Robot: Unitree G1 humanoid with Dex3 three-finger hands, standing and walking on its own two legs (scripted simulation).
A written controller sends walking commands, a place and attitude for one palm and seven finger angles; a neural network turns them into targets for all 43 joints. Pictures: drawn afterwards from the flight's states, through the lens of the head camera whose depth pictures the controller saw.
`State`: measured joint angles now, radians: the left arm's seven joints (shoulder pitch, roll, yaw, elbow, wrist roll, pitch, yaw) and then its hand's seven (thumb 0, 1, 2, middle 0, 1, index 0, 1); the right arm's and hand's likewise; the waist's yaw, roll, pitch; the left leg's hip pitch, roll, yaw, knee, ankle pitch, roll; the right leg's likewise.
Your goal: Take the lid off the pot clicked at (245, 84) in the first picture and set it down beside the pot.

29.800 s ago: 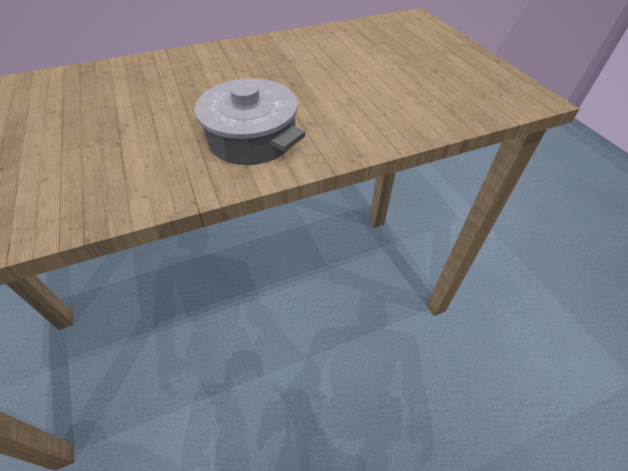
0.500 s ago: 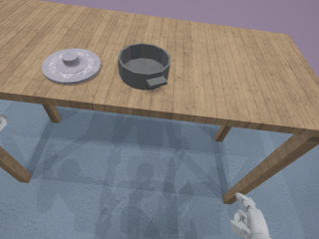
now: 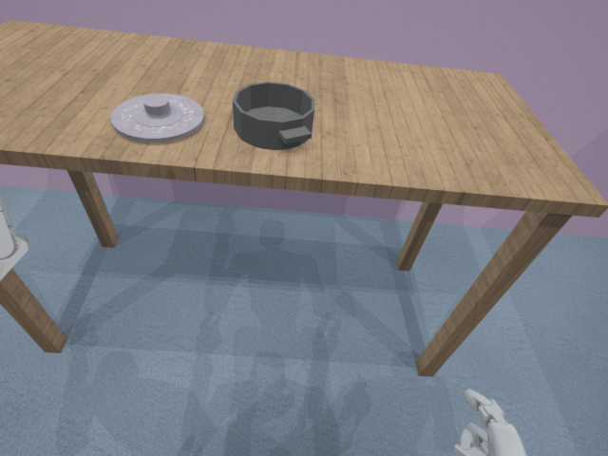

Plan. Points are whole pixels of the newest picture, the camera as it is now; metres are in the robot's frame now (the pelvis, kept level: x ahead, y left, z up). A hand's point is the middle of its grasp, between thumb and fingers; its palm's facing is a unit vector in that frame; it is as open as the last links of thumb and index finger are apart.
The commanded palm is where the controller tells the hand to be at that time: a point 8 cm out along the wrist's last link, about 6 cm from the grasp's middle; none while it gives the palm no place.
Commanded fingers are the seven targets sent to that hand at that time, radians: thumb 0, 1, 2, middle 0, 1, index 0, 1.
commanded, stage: stop stepping back and stand still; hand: left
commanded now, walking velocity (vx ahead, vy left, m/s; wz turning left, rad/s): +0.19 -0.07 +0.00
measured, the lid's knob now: (156, 105) +0.68 +0.29 +0.12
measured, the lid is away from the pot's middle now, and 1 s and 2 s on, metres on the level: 0.22 0.22 0.22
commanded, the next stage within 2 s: let the arm hang, fingers relaxed in 0.48 s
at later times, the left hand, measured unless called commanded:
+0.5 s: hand out of the picture +0.15 +0.24 +0.29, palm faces +0.54 -0.77 -0.33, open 7.4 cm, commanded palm +0.09 +0.28 +0.30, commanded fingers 0.00 0.90 0.90 -0.20 -0.30 -0.20 -0.30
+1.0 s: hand out of the picture -0.05 +0.17 -0.17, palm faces +0.15 -0.97 -0.19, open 6.9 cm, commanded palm none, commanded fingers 0.00 0.90 0.90 -0.20 -0.30 -0.20 -0.30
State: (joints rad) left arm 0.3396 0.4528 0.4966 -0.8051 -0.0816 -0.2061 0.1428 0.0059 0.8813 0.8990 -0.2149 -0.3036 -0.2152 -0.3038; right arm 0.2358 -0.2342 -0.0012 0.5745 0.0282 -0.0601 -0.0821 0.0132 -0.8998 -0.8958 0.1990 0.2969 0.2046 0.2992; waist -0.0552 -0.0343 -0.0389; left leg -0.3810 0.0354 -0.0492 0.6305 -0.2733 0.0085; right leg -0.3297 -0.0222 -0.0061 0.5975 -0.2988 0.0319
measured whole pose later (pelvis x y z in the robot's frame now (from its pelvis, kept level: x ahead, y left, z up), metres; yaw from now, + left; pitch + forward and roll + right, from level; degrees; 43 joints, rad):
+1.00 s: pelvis -0.01 -0.01 +0.01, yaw +7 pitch +0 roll -1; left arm 0.35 0.20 0.03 1.03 0.00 0.04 0.02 -0.02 1.01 0.90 -0.21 -0.30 -0.21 -0.30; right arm 0.42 -0.17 -0.03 1.01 -0.03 0.03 -0.03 0.01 -0.91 -0.90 0.19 0.30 0.20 0.30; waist -0.01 -0.03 0.06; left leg -0.28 0.00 -0.04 0.59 -0.31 0.00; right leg -0.28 0.07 0.02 0.55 -0.26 -0.03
